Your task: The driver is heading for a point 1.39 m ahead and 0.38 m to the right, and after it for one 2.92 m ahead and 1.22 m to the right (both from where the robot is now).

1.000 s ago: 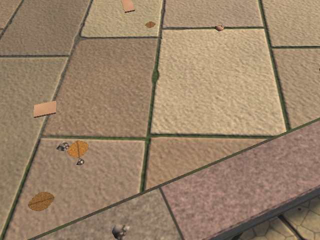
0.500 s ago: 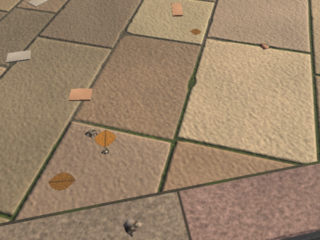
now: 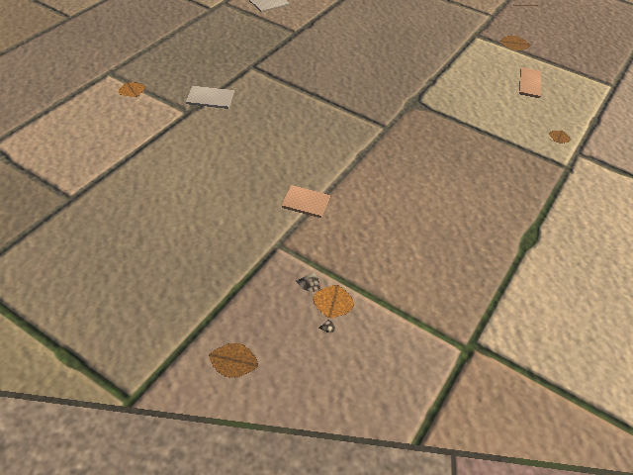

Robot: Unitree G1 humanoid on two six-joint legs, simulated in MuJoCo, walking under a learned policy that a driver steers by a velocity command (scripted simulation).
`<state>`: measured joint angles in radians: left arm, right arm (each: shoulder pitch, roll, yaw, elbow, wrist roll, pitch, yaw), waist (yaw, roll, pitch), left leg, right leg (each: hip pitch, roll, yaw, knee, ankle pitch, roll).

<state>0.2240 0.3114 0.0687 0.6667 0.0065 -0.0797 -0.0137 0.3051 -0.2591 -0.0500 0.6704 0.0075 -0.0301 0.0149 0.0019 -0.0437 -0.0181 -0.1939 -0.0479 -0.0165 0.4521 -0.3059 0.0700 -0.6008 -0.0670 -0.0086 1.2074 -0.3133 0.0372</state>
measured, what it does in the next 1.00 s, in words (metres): climbs, turning right: right foot 0.14 m higher, then left foot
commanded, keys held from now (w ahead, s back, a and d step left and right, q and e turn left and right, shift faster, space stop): w+e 1.00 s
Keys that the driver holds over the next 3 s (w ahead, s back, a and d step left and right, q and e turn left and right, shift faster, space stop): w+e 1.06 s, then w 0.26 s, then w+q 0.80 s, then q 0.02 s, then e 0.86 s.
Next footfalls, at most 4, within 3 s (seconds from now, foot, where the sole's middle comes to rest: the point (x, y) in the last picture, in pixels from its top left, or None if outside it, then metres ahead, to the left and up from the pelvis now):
0.38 right None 0.40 -0.13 -0.64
0.90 left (335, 334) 0.75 -0.04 -0.64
1.42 right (491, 292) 0.88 -0.41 -0.64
1.94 left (426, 181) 1.24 -0.30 -0.64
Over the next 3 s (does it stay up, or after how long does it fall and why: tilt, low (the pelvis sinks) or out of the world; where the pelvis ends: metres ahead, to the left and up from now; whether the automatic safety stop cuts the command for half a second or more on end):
stays up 1.37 -0.38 0.14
